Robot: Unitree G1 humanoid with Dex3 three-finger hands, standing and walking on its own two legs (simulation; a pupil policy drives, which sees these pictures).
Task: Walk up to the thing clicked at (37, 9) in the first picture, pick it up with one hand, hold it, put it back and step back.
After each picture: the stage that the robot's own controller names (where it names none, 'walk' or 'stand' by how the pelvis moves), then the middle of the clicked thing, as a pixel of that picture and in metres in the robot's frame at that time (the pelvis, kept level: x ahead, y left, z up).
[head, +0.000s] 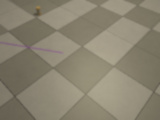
stand; (38, 10) +2.10 +0.65 -0.72
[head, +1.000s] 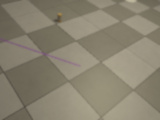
walk; (59, 17) +2.01 +0.29 -0.69
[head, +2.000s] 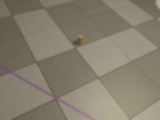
walk; (80, 40) +1.36 +0.00 -0.71
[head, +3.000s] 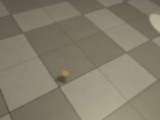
walk; (65, 76) +0.89 +0.11 -0.71
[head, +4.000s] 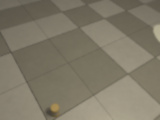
walk; (55, 110) +0.56 +0.18 -0.71
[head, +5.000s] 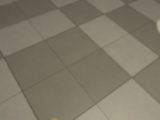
stand; out of the picture +0.40 +0.17 -0.70
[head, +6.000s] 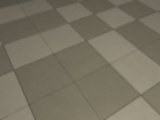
stand; out of the picture +0.35 +0.17 -0.72
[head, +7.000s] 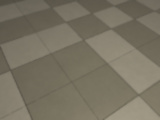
stand; out of the picture +0.33 +0.18 -0.72
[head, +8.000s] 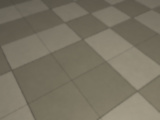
stand; out of the picture +0.37 +0.18 -0.73
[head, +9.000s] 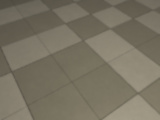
stand; out of the picture +0.35 +0.19 -0.73
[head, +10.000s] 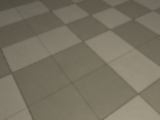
go down; out of the picture +0.35 +0.19 -0.73
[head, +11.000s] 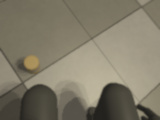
go down; (32, 65) +0.44 +0.19 -0.36
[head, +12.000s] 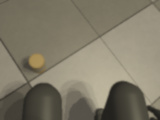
approach; (38, 63) +0.44 +0.19 -0.31
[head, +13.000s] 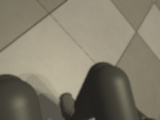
close in; out of the picture +0.44 +0.23 -0.23
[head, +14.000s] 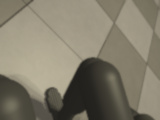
close; out of the picture +0.44 +0.25 -0.23
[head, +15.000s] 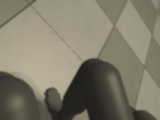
lift; out of the picture +0.41 +0.23 -0.23
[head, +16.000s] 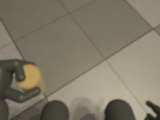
lift; (31, 82) +0.33 +0.17 -0.02
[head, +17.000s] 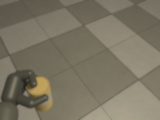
hold; (41, 94) +0.31 +0.15 +0.00
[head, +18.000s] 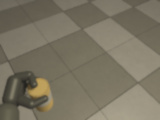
hold; (41, 95) +0.31 +0.15 -0.01
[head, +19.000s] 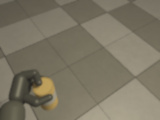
crouch; (46, 94) +0.32 +0.13 -0.02
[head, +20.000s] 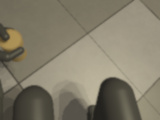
crouch; (14, 46) +0.46 +0.19 -0.09
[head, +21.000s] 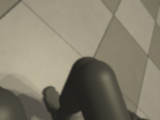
lower; out of the picture +0.46 +0.25 -0.23
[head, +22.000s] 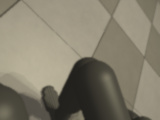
lower; out of the picture +0.45 +0.25 -0.24
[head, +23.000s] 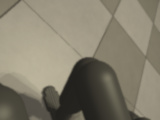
lower; out of the picture +0.45 +0.25 -0.23
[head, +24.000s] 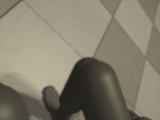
lower; out of the picture +0.45 +0.25 -0.23
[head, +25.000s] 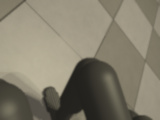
loosen; out of the picture +0.44 +0.24 -0.24
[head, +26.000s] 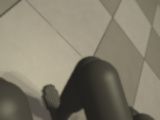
rise; out of the picture +0.44 +0.24 -0.23
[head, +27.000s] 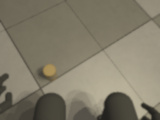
walk; (50, 72) +0.46 +0.17 -0.42
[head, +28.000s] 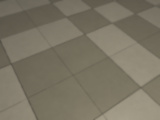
stand; out of the picture +0.38 +0.14 -0.66
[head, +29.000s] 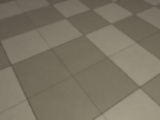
stand; out of the picture +0.39 +0.16 -0.67
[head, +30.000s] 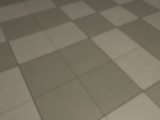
stand; out of the picture +0.40 +0.15 -0.70
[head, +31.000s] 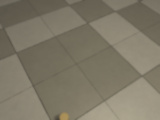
walk; (64, 119) +0.42 +0.13 -0.71
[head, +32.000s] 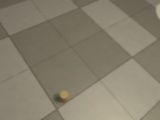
walk; (64, 97) +0.54 +0.09 -0.71
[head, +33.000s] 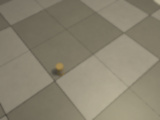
walk; (60, 69) +0.79 +0.23 -0.69
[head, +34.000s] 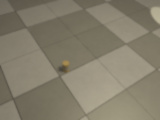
stand; (66, 66) +1.00 +0.17 -0.71
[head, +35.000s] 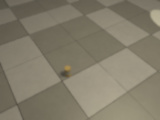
stand; (67, 71) +1.01 +0.17 -0.72
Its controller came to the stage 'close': yes
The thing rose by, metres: 0.71
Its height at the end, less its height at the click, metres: +0.00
